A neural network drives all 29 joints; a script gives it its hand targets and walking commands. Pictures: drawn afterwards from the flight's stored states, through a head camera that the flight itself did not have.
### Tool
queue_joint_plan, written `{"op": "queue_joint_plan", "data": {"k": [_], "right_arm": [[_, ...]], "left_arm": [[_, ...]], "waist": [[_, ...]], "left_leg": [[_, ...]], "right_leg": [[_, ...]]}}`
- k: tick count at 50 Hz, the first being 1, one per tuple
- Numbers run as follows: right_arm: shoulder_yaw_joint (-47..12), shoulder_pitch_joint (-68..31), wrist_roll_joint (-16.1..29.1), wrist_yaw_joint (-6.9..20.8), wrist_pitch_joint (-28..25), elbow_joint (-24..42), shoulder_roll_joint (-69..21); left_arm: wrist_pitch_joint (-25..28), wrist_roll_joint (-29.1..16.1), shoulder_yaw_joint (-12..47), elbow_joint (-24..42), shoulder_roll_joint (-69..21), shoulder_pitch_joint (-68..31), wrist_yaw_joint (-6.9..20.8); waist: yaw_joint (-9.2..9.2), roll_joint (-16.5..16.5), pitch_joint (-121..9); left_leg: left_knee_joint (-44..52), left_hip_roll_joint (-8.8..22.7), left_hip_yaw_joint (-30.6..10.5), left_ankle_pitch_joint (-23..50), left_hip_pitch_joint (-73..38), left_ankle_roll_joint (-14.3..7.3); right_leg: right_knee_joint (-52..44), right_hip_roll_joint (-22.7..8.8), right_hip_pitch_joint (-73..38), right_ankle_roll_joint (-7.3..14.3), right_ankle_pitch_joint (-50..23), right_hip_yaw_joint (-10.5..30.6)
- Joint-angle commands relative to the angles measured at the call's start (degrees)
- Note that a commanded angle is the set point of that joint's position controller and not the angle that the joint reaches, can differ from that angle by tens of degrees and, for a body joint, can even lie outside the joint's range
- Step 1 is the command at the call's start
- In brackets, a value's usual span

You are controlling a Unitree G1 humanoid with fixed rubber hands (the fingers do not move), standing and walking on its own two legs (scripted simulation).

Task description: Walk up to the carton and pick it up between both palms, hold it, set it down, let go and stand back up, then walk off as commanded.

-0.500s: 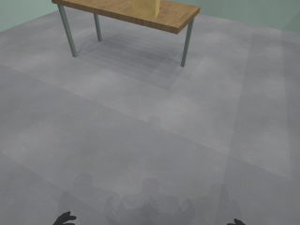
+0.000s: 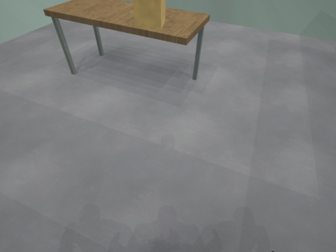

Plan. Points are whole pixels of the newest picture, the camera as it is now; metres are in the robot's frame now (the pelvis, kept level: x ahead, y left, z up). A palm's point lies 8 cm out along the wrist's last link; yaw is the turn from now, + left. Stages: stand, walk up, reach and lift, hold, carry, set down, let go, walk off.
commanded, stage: walk up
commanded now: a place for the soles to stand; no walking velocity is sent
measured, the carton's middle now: (150, 6) +1.74 +0.16 +0.03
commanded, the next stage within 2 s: none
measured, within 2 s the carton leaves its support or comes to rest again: neither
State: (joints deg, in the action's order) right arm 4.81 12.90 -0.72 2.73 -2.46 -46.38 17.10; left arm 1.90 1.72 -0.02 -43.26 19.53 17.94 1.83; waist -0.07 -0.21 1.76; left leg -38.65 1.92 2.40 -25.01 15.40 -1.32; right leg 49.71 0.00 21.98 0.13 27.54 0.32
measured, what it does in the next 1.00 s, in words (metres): walks ahead: right foot, then left foot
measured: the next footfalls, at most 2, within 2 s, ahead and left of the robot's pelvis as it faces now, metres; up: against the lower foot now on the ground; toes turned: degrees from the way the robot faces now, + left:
right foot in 0.14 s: +0.13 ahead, -0.16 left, +0.00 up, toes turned -3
left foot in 0.56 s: +0.41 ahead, +0.13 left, +0.00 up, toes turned +3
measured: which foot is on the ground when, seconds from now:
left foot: down 0.00-0.14, up 0.16-0.54, down 0.56-1.00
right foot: up 0.00-0.12, down 0.14-0.62, up 0.64-1.00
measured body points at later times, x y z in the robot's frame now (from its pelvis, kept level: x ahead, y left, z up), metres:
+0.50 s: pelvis +0.17 +0.00 -0.01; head +0.16 -0.03 +0.44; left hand +0.19 +0.32 -0.08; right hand +0.28 -0.32 -0.12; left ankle +0.33 +0.12 -0.70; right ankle +0.09 -0.16 -0.72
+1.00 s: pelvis +0.36 +0.08 +0.02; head +0.37 +0.10 +0.47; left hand +0.44 +0.38 -0.11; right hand +0.44 -0.26 -0.06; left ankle +0.37 +0.13 -0.72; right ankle +0.41 -0.09 -0.66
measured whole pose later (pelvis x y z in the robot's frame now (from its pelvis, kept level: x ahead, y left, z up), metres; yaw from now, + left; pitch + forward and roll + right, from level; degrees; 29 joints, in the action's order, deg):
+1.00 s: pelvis +0.36 +0.08 +0.02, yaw -6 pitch -3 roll -1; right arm 4.5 11.9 -0.7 5.8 -2.6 -46.3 22.8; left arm 2.0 0.2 0.0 -45.5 24.5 22.2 1.7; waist 0.0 3.1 3.2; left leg -24.1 -1.1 10.9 -14.4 7.3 -5.2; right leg 55.3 -3.1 29.0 -0.4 11.2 1.1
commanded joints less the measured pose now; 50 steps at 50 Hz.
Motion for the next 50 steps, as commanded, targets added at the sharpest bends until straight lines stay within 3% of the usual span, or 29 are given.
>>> {"op": "queue_joint_plan", "data": {"k": [1,3,4,5,6,7,8,9,10,11,13,14,16,19,21,25,27,28,29,30,31,32,33,34,35,36,38,43,50], "right_arm": [[6.9,0.3,-2.6,0.0,-2.8,4.9,22.3],[6.6,-7.3,-2.8,0.8,-2.4,7.2,22.3],[6.4,-10.7,-2.6,1.1,-2.0,8.3,21.7],[6.0,-13.5,-2.9,1.3,-1.6,9.1,20.4],[5.0,-12.7,-3.4,1.6,-1.2,9.6,17.4],[3.1,-12.6,-3.3,1.8,-1.2,11.2,12.8],[1.9,-12.1,-2.4,1.7,-1.2,12.3,11.5],[3.3,-11.4,-2.1,1.5,-0.4,10.6,17.3],[4.4,-11.8,-1.9,1.8,-0.6,10.1,19.4],[4.6,-11.6,-1.4,2.0,-0.8,9.2,19.9],[4.5,-7.7,-1.2,2.3,-1.2,7.4,19.0],[4.9,-7.4,-1.3,2.4,-1.2,7.6,19.1],[5.0,-9.8,-1.7,2.7,-0.9,8.6,19.4],[4.9,-13.5,-1.8,3.4,-0.8,9.8,18.3],[5.1,-15.3,-2.0,3.8,-0.8,10.2,18.3],[4.7,-15.5,-1.7,4.1,-1.6,10.4,17.1],[4.7,-10.4,-1.3,4.0,-2.1,8.7,16.3],[5.5,-2.8,-1.3,3.8,-2.3,6.4,17.0],[6.9,8.4,-1.6,3.2,-2.8,2.6,20.0],[8.4,14.4,-1.5,2.0,-3.0,1.7,24.7],[7.9,11.9,-1.5,1.4,-3.1,4.0,26.7],[7.7,6.4,0.2,1.7,-2.5,5.0,26.0],[7.7,2.4,0.9,1.5,-2.0,5.8,26.0],[7.1,-1.6,1.2,1.1,-2.0,5.8,24.5],[6.1,-2.8,0.8,0.8,-2.3,5.3,22.6],[5.1,-2.9,0.6,0.6,-2.8,4.9,21.2],[4.2,-1.8,0.2,1.1,-3.2,4.3,20.2],[4.7,-1.3,0.0,1.8,-2.5,5.6,20.0],[4.9,0.9,-0.3,1.8,-1.2,6.2,20.3]], "left_arm": [[4.9,-1.0,-7.2,4.1,16.7,-7.3,0.6],[4.6,-1.5,-7.3,1.8,17.3,0.0,1.3],[4.6,-1.9,-7.6,-0.4,17.1,5.4,1.3],[4.4,-2.1,-8.2,-3.2,17.1,12.5,1.0],[4.4,-2.1,-8.8,-6.0,17.8,20.5,0.3],[4.8,-1.3,-9.9,-7.0,21.8,26.6,-1.0],[5.5,-0.5,-10.0,-4.0,25.2,22.3,-1.9],[5.6,-1.4,-10.4,-1.0,27.4,13.1,-2.5],[6.1,-1.9,-10.3,1.2,28.6,7.6,-2.7],[6.8,-2.0,-9.8,0.6,27.1,6.5,-2.9],[7.5,-1.9,-8.9,0.1,24.6,7.4,-3.0],[7.6,-1.9,-8.6,0.4,23.9,7.8,-3.0],[7.8,-1.8,-8.1,1.3,23.1,7.6,-2.7],[7.9,-1.8,-8.4,2.0,23.3,7.1,-2.7],[7.8,-1.6,-8.4,2.3,23.7,6.8,-2.9],[7.4,-1.7,-7.8,3.1,23.5,5.0,-3.2],[6.9,-1.7,-7.3,3.5,22.8,2.9,-3.4],[6.6,-1.8,-6.8,3.7,22.3,0.7,-3.5],[6.3,-1.6,-5.9,3.9,19.3,1.0,-3.6],[6.6,-1.8,-4.0,2.9,14.0,8.7,-3.3],[6.4,-3.2,-3.3,2.2,12.3,12.8,-3.3],[5.3,-2.3,-4.8,-0.2,19.3,11.4,-3.6],[4.5,-2.7,-5.4,-1.4,21.5,11.1,-3.1],[4.1,-2.6,-5.9,-2.3,21.5,10.5,-2.6],[3.6,-2.4,-6.2,-3.3,20.5,10.7,-2.0],[3.2,-2.3,-6.5,-3.8,20.0,10.7,-1.6],[2.7,-2.1,-6.8,-4.5,19.6,9.7,-1.3],[1.8,-2.1,-6.6,-5.0,19.2,8.1,-0.6],[2.0,-1.9,-5.9,-2.8,18.6,3.0,-0.6]], "waist": [[-4.13,-9.7,-0.7],[0.47,-10.6,-0.8],[3.44,-9.0,-1.0],[6.94,-5.7,-1.5],[9.24,0.7,-3.4],[12.26,15.2,-4.4],[9.29,17.9,-0.8],[5.35,3.9,4.7],[3.02,2.9,8.1],[2.20,1.1,8.5],[0.57,3.8,4.4],[0.24,5.1,3.4],[0.20,4.9,3.5],[0.83,7.7,6.1],[1.40,9.1,5.9],[1.68,10.3,3.4],[-1.02,10.0,0.4],[-4.75,7.4,-3.5],[-9.45,-0.2,-10.3],[-10.02,-12.8,-16.2],[-6.70,-20.2,-17.8],[-5.24,-12.9,-14.0],[-3.05,-9.9,-9.5],[-1.28,-7.3,-4.4],[-0.64,-7.3,-2.3],[-0.35,-7.7,-1.3],[-0.66,-8.4,-0.3],[-1.55,-9.6,1.2],[-4.06,-8.2,3.4]], "left_leg": [[22.5,19.1,-22.0,-17.8,-10.9,-14.0],[19.5,14.3,-11.7,-18.3,-0.6,-11.2],[15.2,10.8,-5.9,-21.7,6.7,-9.0],[8.8,7.4,-1.5,-24.0,13.6,-6.8],[-4.5,3.4,1.9,-22.4,19.8,-4.7],[-25.3,-1.6,4.8,-13.7,31.3,-2.0],[-35.5,-4.8,-3.5,-9.6,41.2,0.0],[-35.8,-0.2,-9.2,-3.5,41.9,-0.2],[-36.2,2.3,-10.1,-0.5,39.4,-0.6],[-34.5,3.7,-10.5,2.8,37.1,-0.6],[-30.7,4.6,-9.6,6.1,32.5,-0.4],[-28.0,5.1,-9.3,6.7,30.6,0.1],[-22.8,5.0,-8.1,9.0,29.4,0.8],[-13.8,4.4,-6.1,12.2,27.9,1.3],[-9.9,4.9,-6.5,13.5,27.5,1.0],[-0.1,4.7,-4.1,16.7,20.1,-0.2],[5.0,3.9,-3.2,18.6,10.4,-1.2],[7.9,3.1,-2.0,20.7,-0.3,-2.3],[10.3,2.9,-5.3,17.4,-15.5,-4.4],[11.3,10.3,-16.5,4.5,-30.4,-5.0],[20.2,20.4,-36.4,-10.0,-32.4,-7.1],[25.4,23.0,-39.3,-23.1,-23.9,-9.3],[29.9,23.5,-36.9,-30.1,-13.9,-6.4],[31.2,20.7,-30.5,-25.6,-5.0,-4.6],[30.8,17.9,-24.2,-18.9,-1.4,-2.9],[29.8,16.0,-19.1,-13.6,0.3,-1.9],[29.5,14.4,-13.8,-10.0,0.1,-2.7],[31.9,14.0,-7.2,-11.8,-6.8,-3.5],[30.0,14.5,-4.3,-6.6,-16.4,-6.8]], "right_leg": [[-0.3,-5.1,17.3,2.0,3.8,0.2],[-6.8,-3.9,3.3,2.0,-3.6,-4.6],[-11.4,-1.9,-6.7,1.6,-10.0,-8.1],[-14.1,0.7,-16.5,1.4,-13.5,-10.8],[-17.0,2.8,-26.1,1.6,-10.5,-7.9],[-24.6,-5.4,-33.2,4.1,2.6,10.9],[-39.0,-18.4,-26.9,8.4,22.8,46.2],[-44.3,-22.7,-20.6,12.4,34.2,53.5],[-45.3,-24.2,-14.2,14.3,33.7,55.3],[-42.4,-21.3,-13.4,12.6,25.6,48.1],[-36.0,-16.5,-15.6,11.2,6.0,34.3],[-35.1,-16.1,-13.9,11.9,1.8,31.0],[-36.2,-15.4,-12.3,13.7,0.8,26.7],[-37.5,-13.8,-10.2,14.6,-1.5,21.8],[-36.6,-14.8,-11.7,14.9,-3.4,21.1],[-31.9,-15.1,-14.0,12.6,-21.8,14.8],[-26.1,-14.7,-12.1,10.6,-31.3,12.5],[-17.9,-13.0,-8.7,8.9,-33.5,9.6],[2.2,-8.4,-3.1,6.4,-34.2,5.6],[16.4,-3.0,11.4,3.1,-16.5,1.4],[23.9,4.2,20.2,2.1,3.2,0.2],[28.0,0.0,20.7,3.1,0.9,2.5],[28.8,-2.0,17.9,3.5,-2.4,2.1],[26.2,-4.1,14.8,2.7,-6.9,2.1],[22.2,-5.2,12.1,2.1,-9.8,2.8],[18.7,-5.7,10.5,1.3,-11.6,3.4],[16.4,-5.2,10.8,0.1,-13.5,3.1],[10.3,-5.2,15.8,-1.6,-16.5,1.4],[-0.2,-6.3,21.1,-1.7,-16.3,-0.6]]}}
